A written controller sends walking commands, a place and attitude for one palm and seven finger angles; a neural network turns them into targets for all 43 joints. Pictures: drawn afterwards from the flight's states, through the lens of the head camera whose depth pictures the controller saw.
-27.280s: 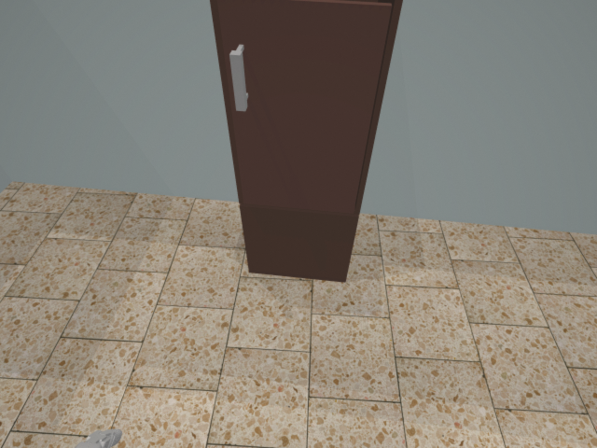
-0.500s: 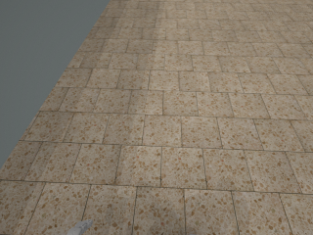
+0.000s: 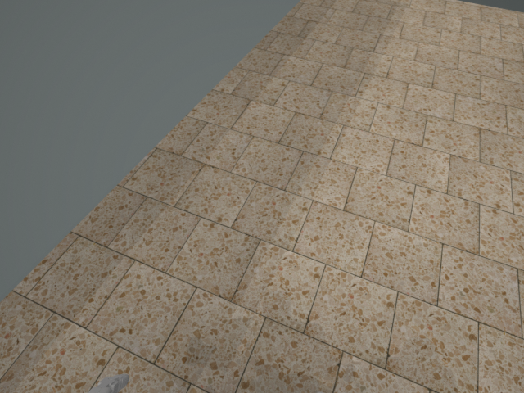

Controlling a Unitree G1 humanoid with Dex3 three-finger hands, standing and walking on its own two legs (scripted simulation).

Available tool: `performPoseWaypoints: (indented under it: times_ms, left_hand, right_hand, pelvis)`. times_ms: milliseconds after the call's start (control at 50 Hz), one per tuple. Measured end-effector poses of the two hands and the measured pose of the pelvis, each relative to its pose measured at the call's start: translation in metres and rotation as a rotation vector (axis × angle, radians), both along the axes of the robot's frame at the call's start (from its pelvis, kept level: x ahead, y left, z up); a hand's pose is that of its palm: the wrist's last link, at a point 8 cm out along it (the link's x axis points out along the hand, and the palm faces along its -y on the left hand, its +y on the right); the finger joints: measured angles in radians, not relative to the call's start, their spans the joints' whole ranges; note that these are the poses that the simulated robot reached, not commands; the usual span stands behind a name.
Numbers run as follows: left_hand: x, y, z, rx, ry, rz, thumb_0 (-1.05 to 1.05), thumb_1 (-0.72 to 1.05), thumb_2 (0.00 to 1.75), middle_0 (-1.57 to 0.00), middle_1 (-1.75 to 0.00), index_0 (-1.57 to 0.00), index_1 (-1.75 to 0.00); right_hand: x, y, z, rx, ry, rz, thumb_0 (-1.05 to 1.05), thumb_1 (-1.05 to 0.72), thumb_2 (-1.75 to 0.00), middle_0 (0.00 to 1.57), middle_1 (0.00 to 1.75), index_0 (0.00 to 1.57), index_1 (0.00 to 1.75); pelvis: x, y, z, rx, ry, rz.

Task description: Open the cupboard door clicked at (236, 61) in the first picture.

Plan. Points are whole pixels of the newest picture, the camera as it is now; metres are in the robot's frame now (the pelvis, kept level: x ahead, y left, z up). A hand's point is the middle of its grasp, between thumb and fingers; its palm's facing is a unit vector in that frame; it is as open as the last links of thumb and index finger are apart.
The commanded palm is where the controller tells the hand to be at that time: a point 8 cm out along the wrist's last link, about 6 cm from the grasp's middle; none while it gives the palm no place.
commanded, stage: turn to face it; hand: left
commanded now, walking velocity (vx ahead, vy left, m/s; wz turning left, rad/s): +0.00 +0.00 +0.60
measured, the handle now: out of the picture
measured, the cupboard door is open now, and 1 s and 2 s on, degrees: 47 47 47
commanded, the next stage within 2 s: none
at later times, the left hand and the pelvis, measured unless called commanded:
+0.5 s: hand out of the picture +0.00 +0.18 -0.19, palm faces +0.36 -0.90 -0.24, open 7.4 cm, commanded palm none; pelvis +0.03 -0.03 -0.01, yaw +19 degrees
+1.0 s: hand out of the picture +0.01 +0.13 -0.16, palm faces +0.58 -0.78 -0.22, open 7.4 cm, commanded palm none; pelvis +0.07 -0.07 +0.00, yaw +37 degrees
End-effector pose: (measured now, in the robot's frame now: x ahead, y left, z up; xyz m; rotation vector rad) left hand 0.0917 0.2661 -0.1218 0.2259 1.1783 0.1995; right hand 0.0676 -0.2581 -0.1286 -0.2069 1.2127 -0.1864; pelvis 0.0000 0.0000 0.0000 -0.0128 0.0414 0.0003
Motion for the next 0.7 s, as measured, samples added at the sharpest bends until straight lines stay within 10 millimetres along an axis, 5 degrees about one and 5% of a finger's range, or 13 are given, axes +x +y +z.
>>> performPoseWaypoints:
  times_ms: [80, 200, 320, 440, 540, 700]
  left_hand:
    - [-0.015, -0.012, 0.004, 0.051, -0.013, 0.042, 0.01, 0.91, 0.9, -0.2, -0.3, -0.2, -0.3]
    - [-0.053, -0.039, 0.012, 0.029, 0.068, 0.132, 0.01, 0.9, 0.9, -0.2, -0.3, -0.2, -0.3]
    - [-0.086, -0.061, 0.0, -0.04, 0.118, 0.228, 0.01, 0.9, 0.9, -0.2, -0.3, -0.2, -0.3]
    - [-0.119, -0.054, -0.03, -0.091, 0.157, 0.341, 0.01, 0.9, 0.9, -0.2, -0.3, -0.21, -0.3]
    - [-0.109, -0.04, -0.026, -0.065, 0.115, 0.399, 0.01, 0.9, 0.9, -0.2, -0.3, -0.2, -0.3]
    - [-0.074, -0.039, 0.002, 0.008, -0.031, 0.429, 0.01, 0.91, 0.9, -0.2, -0.3, -0.2, -0.3]
  right_hand:
    - [0.023, -0.021, -0.017, 0.029, 0.009, 0.037, 0.0, -0.91, -0.9, 0.2, 0.3, 0.21, 0.29]
    - [0.063, -0.028, -0.008, 0.049, 0.025, 0.12, 0.01, -0.91, -0.9, 0.2, 0.3, 0.2, 0.29]
    - [0.11, -0.007, -0.001, 0.053, 0.007, 0.247, 0.01, -0.91, -0.9, 0.2, 0.3, 0.2, 0.29]
    - [0.157, 0.029, -0.003, 0.031, -0.091, 0.377, 0.01, -0.91, -0.9, 0.2, 0.3, 0.2, 0.29]
    - [0.157, 0.035, 0.006, 0.013, -0.08, 0.432, 0.0, -0.91, -0.9, 0.2, 0.3, 0.21, 0.29]
    - [0.155, 0.01, -0.004, 0.024, 0.01, 0.461, 0.0, -0.9, -0.9, 0.2, 0.3, 0.21, 0.3]
  pelvis:
    - [0.004, -0.021, -0.008, 0.032, -0.001, 0.048]
    - [0.015, -0.035, 0.005, 0.058, 0.0, 0.134]
    - [0.023, -0.038, 0.007, 0.07, -0.001, 0.212]
    - [0.027, -0.027, -0.013, 0.046, -0.015, 0.301]
    - [0.029, -0.032, -0.007, 0.032, -0.032, 0.359]
    - [0.042, -0.055, -0.002, 0.012, -0.026, 0.444]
